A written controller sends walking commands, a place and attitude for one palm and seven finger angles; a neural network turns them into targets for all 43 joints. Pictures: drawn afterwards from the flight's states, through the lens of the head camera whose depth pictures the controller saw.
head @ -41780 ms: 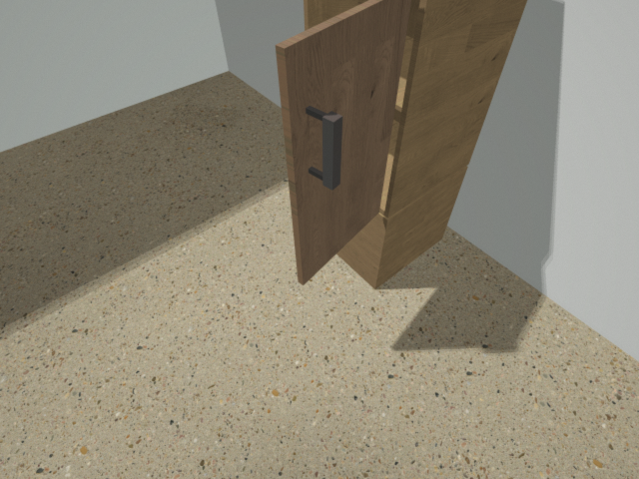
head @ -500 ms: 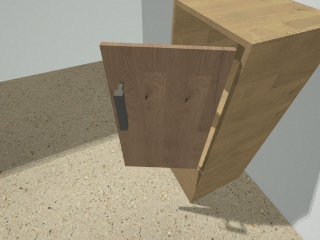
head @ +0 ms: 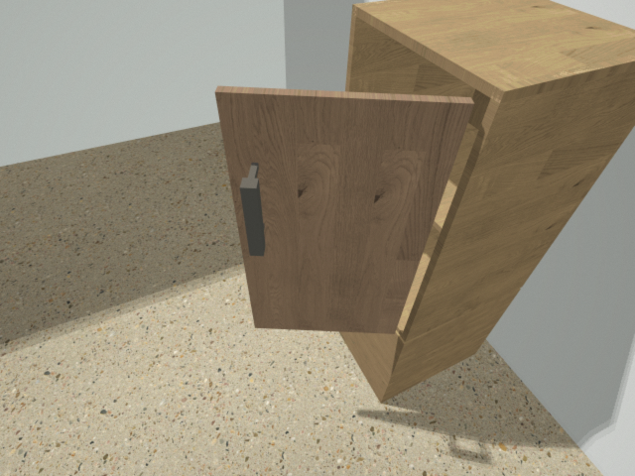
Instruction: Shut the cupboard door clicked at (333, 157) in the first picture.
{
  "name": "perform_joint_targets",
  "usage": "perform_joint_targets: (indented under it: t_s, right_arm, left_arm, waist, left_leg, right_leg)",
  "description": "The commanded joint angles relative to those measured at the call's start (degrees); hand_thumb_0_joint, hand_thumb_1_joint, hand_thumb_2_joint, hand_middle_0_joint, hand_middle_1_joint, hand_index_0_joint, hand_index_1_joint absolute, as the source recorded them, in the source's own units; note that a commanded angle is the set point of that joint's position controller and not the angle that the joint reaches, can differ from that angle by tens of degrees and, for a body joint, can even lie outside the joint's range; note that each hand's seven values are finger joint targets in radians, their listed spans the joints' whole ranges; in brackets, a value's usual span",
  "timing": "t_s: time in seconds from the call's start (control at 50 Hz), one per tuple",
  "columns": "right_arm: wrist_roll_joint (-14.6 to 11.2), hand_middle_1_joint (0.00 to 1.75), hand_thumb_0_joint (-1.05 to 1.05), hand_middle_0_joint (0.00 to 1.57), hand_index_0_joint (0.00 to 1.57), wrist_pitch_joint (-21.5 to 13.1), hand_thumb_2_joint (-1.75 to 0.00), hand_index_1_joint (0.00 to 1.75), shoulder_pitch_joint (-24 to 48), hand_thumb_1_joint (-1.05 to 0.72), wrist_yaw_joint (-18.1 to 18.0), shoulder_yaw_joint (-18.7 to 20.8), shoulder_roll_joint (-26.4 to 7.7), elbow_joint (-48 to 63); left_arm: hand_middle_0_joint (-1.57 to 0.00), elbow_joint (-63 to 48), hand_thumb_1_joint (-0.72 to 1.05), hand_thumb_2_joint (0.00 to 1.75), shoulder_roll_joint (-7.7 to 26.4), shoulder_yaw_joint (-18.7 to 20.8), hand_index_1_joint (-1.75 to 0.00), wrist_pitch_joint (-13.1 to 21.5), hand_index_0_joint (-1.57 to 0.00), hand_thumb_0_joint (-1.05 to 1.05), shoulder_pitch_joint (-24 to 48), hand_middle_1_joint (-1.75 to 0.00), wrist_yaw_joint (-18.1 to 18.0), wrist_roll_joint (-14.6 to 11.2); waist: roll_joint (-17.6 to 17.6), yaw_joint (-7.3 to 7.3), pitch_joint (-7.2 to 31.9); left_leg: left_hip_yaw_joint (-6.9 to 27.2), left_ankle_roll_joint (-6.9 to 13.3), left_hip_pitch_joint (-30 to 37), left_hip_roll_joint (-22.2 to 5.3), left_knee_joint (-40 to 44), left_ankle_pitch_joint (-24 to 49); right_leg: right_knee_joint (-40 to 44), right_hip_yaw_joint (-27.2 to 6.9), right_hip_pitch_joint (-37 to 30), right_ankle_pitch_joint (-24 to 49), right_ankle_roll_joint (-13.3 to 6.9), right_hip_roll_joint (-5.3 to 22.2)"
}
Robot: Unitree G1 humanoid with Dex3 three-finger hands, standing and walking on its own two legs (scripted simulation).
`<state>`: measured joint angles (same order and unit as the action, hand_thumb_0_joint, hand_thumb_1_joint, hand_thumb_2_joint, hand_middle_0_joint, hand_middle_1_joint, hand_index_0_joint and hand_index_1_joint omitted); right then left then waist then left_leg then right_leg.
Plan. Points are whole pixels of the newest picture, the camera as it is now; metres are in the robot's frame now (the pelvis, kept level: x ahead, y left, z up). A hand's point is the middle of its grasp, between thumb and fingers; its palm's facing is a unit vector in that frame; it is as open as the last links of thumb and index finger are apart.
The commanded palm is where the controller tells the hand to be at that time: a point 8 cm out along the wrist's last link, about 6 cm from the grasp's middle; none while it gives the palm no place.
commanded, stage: look again from close up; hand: left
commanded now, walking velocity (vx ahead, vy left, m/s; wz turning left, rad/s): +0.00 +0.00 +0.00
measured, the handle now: (255, 210) +0.48 +0.13 +0.06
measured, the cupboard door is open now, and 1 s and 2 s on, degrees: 62 62 62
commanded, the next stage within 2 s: shuffle to correct the standing spot in 0.56 s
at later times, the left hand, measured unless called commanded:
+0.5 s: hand out of the picture -0.02 +0.16 -0.18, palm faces +0.02 -0.99 -0.13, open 7.4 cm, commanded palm none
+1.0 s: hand out of the picture +0.03 +0.16 -0.18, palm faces -0.03 -0.99 -0.13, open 7.3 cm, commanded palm none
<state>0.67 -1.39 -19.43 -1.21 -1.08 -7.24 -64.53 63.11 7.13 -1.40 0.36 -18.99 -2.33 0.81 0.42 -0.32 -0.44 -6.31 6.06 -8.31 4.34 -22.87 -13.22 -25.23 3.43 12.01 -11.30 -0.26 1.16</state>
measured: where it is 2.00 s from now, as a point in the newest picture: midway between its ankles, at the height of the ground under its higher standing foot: outside the picture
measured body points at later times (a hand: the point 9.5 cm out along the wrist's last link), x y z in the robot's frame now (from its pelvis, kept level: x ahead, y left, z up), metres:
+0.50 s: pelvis +0.00 +0.01 +0.00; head +0.01 +0.03 +0.45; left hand -0.02 +0.21 -0.17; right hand -0.01 -0.20 -0.16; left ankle +0.00 +0.04 -0.74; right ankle +0.03 -0.12 -0.74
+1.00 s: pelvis +0.03 +0.00 +0.00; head +0.05 +0.02 +0.45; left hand +0.03 +0.21 -0.17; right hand -0.03 -0.21 -0.15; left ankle +0.00 +0.04 -0.74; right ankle +0.02 -0.14 -0.69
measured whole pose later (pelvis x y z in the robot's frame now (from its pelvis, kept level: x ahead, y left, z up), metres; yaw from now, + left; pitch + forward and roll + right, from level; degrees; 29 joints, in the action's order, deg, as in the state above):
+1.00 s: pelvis +0.03 +0.00 +0.00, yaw -2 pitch +0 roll -1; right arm 1.8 -1.9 -21.1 -3.4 0.6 -5.2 -65.3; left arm 61.7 8.1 2.3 -3.7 -17.1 -1.0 2.1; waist 2.1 -1.9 -2.2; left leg -7.9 6.4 -7.0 2.9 -22.3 -15.7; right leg -50.8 1.0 23.5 -21.1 0.0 1.9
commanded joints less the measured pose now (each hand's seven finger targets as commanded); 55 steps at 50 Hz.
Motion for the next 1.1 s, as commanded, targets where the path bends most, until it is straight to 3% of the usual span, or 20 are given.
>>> perform_joint_targets:
  t_s: [0.0, 0.2, 0.62, 0.68, 0.7, 0.76, 0.8, 0.86, 0.9, 0.98, 1.08]
  right_arm:
    - [-0.15, 0.3, 0.0, 0.2, 0.2, -0.8, -0.9, 0.3, -2.66, -0.9, -0.55, 0.85, -5.56, 1.4]
    - [-0.28, 0.3, 0.0, 0.2, 0.2, -0.84, -0.9, 0.3, -2.31, -0.9, -0.71, 1.05, -5.15, 0.88]
    - [-0.3, 0.3, 0.0, 0.2, 0.2, -1.09, -0.9, 0.3, -3.31, -0.9, -1.29, 1.13, -4.7, -0.21]
    - [-0.13, 0.3, 0.0, 0.2, 0.2, -1.09, -0.9, 0.3, -3.8, -0.9, -1.47, 1.3, -4.61, -0.72]
    - [-0.13, 0.3, 0.0, 0.2, 0.2, -1.03, -0.9, 0.3, -3.96, -0.9, -1.6, 1.4, -4.63, -0.88]
    - [0.13, 0.3, 0.0, 0.2, 0.2, -0.71, -0.9, 0.3, -5.0, -0.9, -2.25, 2.16, -5.71, -1.19]
    - [0.36, 0.3, 0.0, 0.2, 0.2, -0.44, -0.9, 0.3, -6.12, -0.9, -2.7, 2.54, -6.05, -1.33]
    - [0.93, 0.3, 0.0, 0.2, 0.2, -0.58, -0.9, 0.3, -7.49, -0.9, -3.12, 3.11, -6.82, -0.96]
    - [1.07, 0.3, 0.0, 0.2, 0.2, -0.82, -0.9, 0.3, -7.85, -0.9, -3.2, 3.16, -6.69, -0.5]
    - [1.24, 0.3, 0.0, 0.2, 0.2, -1.09, -0.9, 0.3, -8.14, -0.9, -3.06, 3.18, -6.73, 0.05]
    - [1.68, 0.3, 0.0, 0.2, 0.2, -0.73, -0.9, 0.3, -8.88, -0.9, -2.85, 3.95, -8.34, 0.5]
  left_arm:
    - [-0.2, -1.22, 0.9, 0.9, 4.34, 0.81, -0.3, 0.91, -0.2, 0.0, -3.81, -0.3, -0.32, 0.07]
    - [-0.2, -0.25, 0.9, 0.9, 3.38, 0.67, -0.3, 0.86, -0.2, 0.0, -5.24, -0.3, -0.35, 0.22]
    - [-0.2, -0.18, 0.9, 0.9, 2.48, 0.99, -0.3, 0.33, -0.2, 0.0, -4.75, -0.3, -0.61, 0.06]
    - [-0.2, 0.12, 0.9, 0.9, 2.06, 0.98, -0.3, 0.12, -0.2, 0.0, -4.55, -0.3, -0.49, -0.01]
    - [-0.2, 0.01, 0.9, 0.9, 2.12, 1.07, -0.3, -0.01, -0.2, 0.0, -4.26, -0.3, -0.36, 0.08]
    - [-0.2, -0.8, 0.9, 0.9, 1.88, 1.56, -0.3, -0.89, -0.2, 0.0, -3.21, -0.3, 0.03, 0.4]
    - [-0.2, -1.9, 0.9, 0.9, 2.32, 2.13, -0.3, -1.51, -0.2, 0.0, -2.21, -0.3, 0.43, 0.78]
    - [-0.2, -4.23, 0.9, 0.9, 2.47, 3.38, -0.3, -2.04, -0.2, 0.0, 0.61, -0.3, 0.99, 1.19]
    - [-0.2, -5.22, 0.9, 0.9, 2.46, 3.94, -0.3, -2.15, -0.2, 0.0, 2.13, -0.3, 1.45, 1.12]
    - [-0.2, -6.67, 0.9, 0.9, 2.17, 4.5, -0.3, -2.98, -0.2, 0.0, 4.42, -0.3, 2.12, 1.04]
    - [-0.2, -9.19, 0.9, 0.9, 2.39, 4.5, -0.3, -3.17, -0.2, 0.0, 9.02, -0.3, 2.82, 0.85]
  waist:
    - [-0.22, 0.49, -5.71]
    - [-0.1, 0.6, -5.5]
    - [-0.48, 0.65, -4.63]
    - [0.0, 0.19, -4.66]
    - [0.55, 0.17, -5.13]
    - [-2.34, -0.58, -6.71]
    - [-2.9, -1.11, -7.82]
    - [-1.09, -2.09, -6.29]
    - [0.04, -2.19, -5.77]
    - [-3.52, -2.04, -6.15]
    - [-6.67, -2.86, -5.21]
  left_leg:
    - [11.74, -3.12, -7.36, -10.67, 9.21, -4.32]
    - [11.36, -3.08, -5.97, -10.98, 9.57, -3.62]
    - [11.51, -3.93, -2.73, -11.9, 9.47, 5.77]
    - [12.64, -4.16, -1.64, -12.95, 10.27, 2.56]
    - [13.34, -3.61, -1.77, -13.69, 10.29, 1.38]
    - [16.66, -3.02, 0.22, -16.9, 11.72, 0.13]
    - [19.07, -0.02, 1.56, -20.08, 11.8, 1.14]
    - [21.13, 4.94, 5.98, -24.06, 10.1, 9.9]
    - [19.73, 6.18, 6.78, -24.51, 8.92, 15.84]
    - [14.63, 5.32, 3.64, -22.86, 9.08, 17.34]
    - [10.96, 4.12, 3.01, -21.89, 6.42, 23.01]
  right_leg:
    - [3.22, -5.82, -0.74, 1.27, -2.52, 4.98]
    - [3.38, -5.71, -0.27, 2.55, -2.08, 4.97]
    - [1.82, -5.38, -0.06, 4.29, -1.37, 4.73]
    - [1.17, -4.91, 0.94, 2.58, -1.11, 3.92]
    - [0.8, -4.51, 1.54, 1.66, -1.05, 3.59]
    - [-3.37, -3.04, 6.96, -3.02, -0.8, 1.97]
    - [-9.01, -2.98, 11.61, -8.48, -0.78, 1.66]
    - [-21.98, -4.39, 19.61, -13.19, -0.57, 2.35]
    - [-26.53, -4.42, 22.02, -12.27, -0.25, 2.86]
    - [-31.39, -3.91, 23.01, -8.07, 0.6, 3.27]
    - [-23.31, -0.82, 20.14, -6.87, 0.93, 3.36]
